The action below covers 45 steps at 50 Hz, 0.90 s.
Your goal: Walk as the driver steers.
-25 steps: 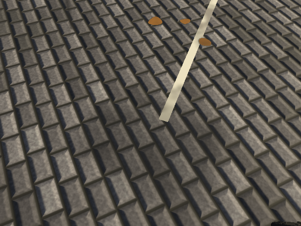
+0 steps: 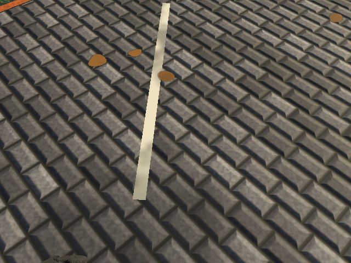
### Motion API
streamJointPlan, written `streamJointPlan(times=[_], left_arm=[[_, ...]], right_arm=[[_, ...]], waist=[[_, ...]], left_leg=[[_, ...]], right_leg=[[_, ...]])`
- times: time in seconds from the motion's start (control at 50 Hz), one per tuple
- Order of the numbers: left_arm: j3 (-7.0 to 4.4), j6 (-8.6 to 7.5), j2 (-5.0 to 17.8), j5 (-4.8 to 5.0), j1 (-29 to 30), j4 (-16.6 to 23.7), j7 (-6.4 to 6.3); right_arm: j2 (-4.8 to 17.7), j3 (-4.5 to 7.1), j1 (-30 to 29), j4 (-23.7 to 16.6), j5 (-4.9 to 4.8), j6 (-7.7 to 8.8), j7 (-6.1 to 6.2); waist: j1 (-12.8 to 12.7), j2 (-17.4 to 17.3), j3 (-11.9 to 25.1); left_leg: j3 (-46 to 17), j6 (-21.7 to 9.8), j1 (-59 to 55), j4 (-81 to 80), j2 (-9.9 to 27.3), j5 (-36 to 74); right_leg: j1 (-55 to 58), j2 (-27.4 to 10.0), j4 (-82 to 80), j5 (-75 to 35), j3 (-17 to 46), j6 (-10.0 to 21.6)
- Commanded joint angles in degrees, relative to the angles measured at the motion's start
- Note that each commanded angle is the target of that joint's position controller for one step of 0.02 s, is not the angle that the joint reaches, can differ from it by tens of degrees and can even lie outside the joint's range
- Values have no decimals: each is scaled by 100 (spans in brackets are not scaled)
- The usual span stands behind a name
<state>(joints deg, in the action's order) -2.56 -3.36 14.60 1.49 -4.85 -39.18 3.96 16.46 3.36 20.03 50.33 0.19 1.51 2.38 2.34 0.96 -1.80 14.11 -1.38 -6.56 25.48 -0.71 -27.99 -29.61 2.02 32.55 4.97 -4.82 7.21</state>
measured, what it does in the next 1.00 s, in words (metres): walks ahead: left foot, then right foot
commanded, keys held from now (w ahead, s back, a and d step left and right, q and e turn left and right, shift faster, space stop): w+e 0.42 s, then w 0.18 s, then w+q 0.40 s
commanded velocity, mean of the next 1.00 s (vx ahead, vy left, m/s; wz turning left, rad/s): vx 0.50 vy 0.00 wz -0.23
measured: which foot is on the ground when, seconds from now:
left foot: up 0.00-0.42, down 0.44-0.90, up 0.92-1.00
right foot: down 0.00-0.44, up 0.46-0.88, down 0.90-1.00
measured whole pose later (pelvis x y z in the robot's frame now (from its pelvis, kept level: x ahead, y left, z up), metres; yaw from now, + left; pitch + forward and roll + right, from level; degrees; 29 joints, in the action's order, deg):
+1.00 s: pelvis +0.54 -0.06 +0.02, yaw -12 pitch +2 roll +0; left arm -2.2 -5.4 14.3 -0.2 -6.3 -36.9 0.8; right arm 17.3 3.1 22.9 46.2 -2.0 3.0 0.3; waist 3.0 -1.8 -0.3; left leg -3.9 -0.4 20.4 61.3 0.1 -25.3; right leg -20.4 0.2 29.3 11.2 -1.3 1.2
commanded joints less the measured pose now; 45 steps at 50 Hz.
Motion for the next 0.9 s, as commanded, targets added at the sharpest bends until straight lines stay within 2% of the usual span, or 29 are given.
streamJointPlan(times=[0.02,0.04,0.06,0.08,0.1,0.12,0.14,0.18,0.26,0.3,0.34,0.38,0.4,0.42,0.44,0.46,0.48,0.5,0.52,0.54,0.56,0.6,0.66,0.7,0.74,0.8,0.84,0.88,0.9], left_arm=[[-621,28,1818,-8,-2074,-15,-204],[-531,-24,1524,-38,-2104,94,-232],[-456,-64,1233,-77,-1898,100,-259],[-395,-91,1034,-62,-1514,161,-253],[-346,-102,880,-48,-1127,243,-241],[-300,-110,773,-111,-899,337,-262],[-294,-100,777,-124,-775,404,-278],[-330,-103,914,-82,-740,392,-339],[-420,-9,1183,-25,-1035,277,-471],[-425,44,1201,-16,-1335,183,-475],[-414,76,1139,27,-1448,145,-480],[-409,89,1095,8,-1394,169,-485],[-392,98,1026,-7,-1309,201,-482],[-326,84,824,-36,-1307,233,-471],[-171,63,393,-129,-1411,309,-446],[-64,-8,78,40,-2273,461,-434],[-153,-5,663,127,-2283,245,-457],[-230,19,957,89,-1683,290,-457],[-229,29,961,-8,-1252,381,-477],[-228,1,890,-84,-968,473,-473],[-224,-8,794,-69,-954,503,-444],[-180,5,614,-48,-1040,460,-404],[-62,-53,391,-159,-587,609,-383],[7,-127,280,-152,-213,656,-344],[16,-178,302,-109,97,669,-296],[-28,-249,445,-48,477,760,-235],[-97,-301,590,-33,416,763,-218],[-247,-318,830,-77,-306,544,-278],[-356,-318,1117,-174,-1098,444,-346]], right_arm=[[221,-48,167,-817,160,223,-88],[488,-55,-173,-920,-32,516,-221],[824,34,-813,-1146,-258,689,-310],[791,1,-946,-1238,-254,765,-319],[754,21,-947,-1188,-114,766,-292],[810,67,-801,-1166,-12,700,-282],[801,81,-679,-1175,26,618,-286],[643,35,-648,-1227,79,493,-265],[308,-129,-1576,-1508,83,449,-259],[407,-94,-1868,-1596,-14,472,-284],[574,-21,-1926,-1652,-75,506,-308],[752,85,-1743,-1636,-101,554,-325],[802,143,-1436,-1563,-102,581,-322],[928,229,-940,-1471,-59,609,-294],[1231,312,-110,-1407,52,634,-257],[1754,436,335,-1157,144,554,-307],[1239,346,305,-1187,20,539,-357],[897,252,55,-1227,-14,509,-341],[771,197,-208,-1247,32,475,-338],[650,156,-360,-1203,66,452,-336],[564,117,-425,-1171,97,462,-321],[480,97,-387,-1063,33,495,-314],[723,151,-238,-911,-81,470,-301],[866,189,-177,-847,-121,406,-276],[968,212,-36,-770,-157,351,-261],[1002,222,279,-637,-201,269,-246],[1041,239,298,-608,-216,215,-218],[916,199,246,-626,-186,193,-201],[627,94,120,-739,-114,223,-215]], waist=[[-721,1163,1688],[-939,767,2402],[-1052,363,1554],[-743,-184,958],[-454,-488,516],[-255,-352,396],[-122,-234,312],[-37,-112,192],[-425,205,122],[-617,322,242],[-600,446,316],[-426,601,359],[-224,649,403],[37,620,630],[343,-44,1375],[-87,-2134,1953],[79,-1581,1612],[216,-1004,927],[174,-566,582],[114,-496,294],[-23,-648,213],[-130,-790,252],[-93,-619,137],[11,-577,97],[114,-597,67],[203,-643,48],[43,-705,93],[-386,-647,458],[-803,-387,1046]], left_leg=[[-599,208,3993,5150,-2,709],[-1984,183,4944,6131,-391,-514],[-2262,17,5416,5845,20,36],[-2201,-47,5268,5214,281,459],[-2083,-1,4970,4634,440,623],[-2078,80,4566,4370,558,753],[-2031,190,4318,4158,602,810],[-1809,440,4096,3493,653,961],[-1528,659,3374,1473,314,2702],[-1568,675,3127,928,111,3210],[-1782,592,3057,579,99,3063],[-1871,402,2861,441,124,2620],[-1814,262,2493,300,119,2468],[-1835,78,1759,211,241,2345],[-2767,-297,533,162,1203,1829],[-5719,-1276,-974,-661,2387,269],[-6369,-1291,-839,-999,2415,-1146],[-5453,-1074,-270,-1022,2171,-908],[-4636,-952,350,-983,1898,-47],[-4081,-961,838,-1035,1670,697],[-3671,-935,1155,-1134,1494,1219],[-3228,-1012,1304,-1314,1346,1768],[-2974,-1224,1411,-1513,1344,2518],[-2684,-1163,1551,-1531,1201,2701],[-2510,-1089,1693,-1482,1106,2769],[-2712,-1002,1543,-1292,1221,2645],[-2919,-864,1448,-1052,1300,2500],[-2750,-612,1720,-286,994,2919],[-2489,-391,2349,967,655,2544]], right_leg=[[5112,-1606,-330,615,3469,1587],[5637,-2135,-1252,1251,5392,2084],[5089,-1945,-1521,1060,4524,1680],[4184,-1707,-1577,617,3810,1436],[3337,-1436,-1686,-16,3294,1269],[2768,-1265,-1809,-508,2946,1236],[2355,-1152,-1937,-709,2786,1229],[1668,-1028,-2041,-1164,2380,1202],[885,-445,-1872,-586,1681,726],[1045,-501,-1708,-128,1894,568],[1413,-661,-1369,337,2291,449],[1709,-850,-972,565,2682,316],[1700,-816,-706,577,2745,212],[1536,-589,-116,453,2595,24],[1071,-232,1489,1098,2071,-216],[-798,460,3395,2976,1363,-559],[-1522,75,4191,2738,1578,-635],[-1692,-108,4398,2198,1487,-642],[-1529,-281,4280,1816,1301,-647],[-1435,-408,3955,1559,1299,-628],[-1166,-548,3699,1389,1285,-606],[-933,-625,3227,1327,1119,-619],[-920,-713,2083,1046,842,-720],[-586,-630,1163,480,739,-784],[-148,-448,484,-33,642,-869],[214,-292,-78,-269,668,-861],[646,-261,-451,-178,716,-740],[1969,-246,-790,-125,636,-511],[3217,-927,-679,-46,1228,-208]])
Keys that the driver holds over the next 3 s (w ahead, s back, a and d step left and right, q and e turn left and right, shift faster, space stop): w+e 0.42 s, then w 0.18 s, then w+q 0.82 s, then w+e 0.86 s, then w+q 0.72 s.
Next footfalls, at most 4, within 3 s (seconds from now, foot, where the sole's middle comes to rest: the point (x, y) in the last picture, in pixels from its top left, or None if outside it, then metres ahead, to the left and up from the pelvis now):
0.44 left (144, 262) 0.46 0.12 -0.75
0.90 right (226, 223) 0.59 -0.20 -0.75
1.38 left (161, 158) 0.90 0.05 -0.75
1.94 right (202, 104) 1.22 -0.16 -0.75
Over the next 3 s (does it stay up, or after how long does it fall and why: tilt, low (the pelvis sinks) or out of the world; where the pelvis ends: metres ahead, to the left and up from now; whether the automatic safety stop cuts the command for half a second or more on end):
stays up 1.64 -0.18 0.02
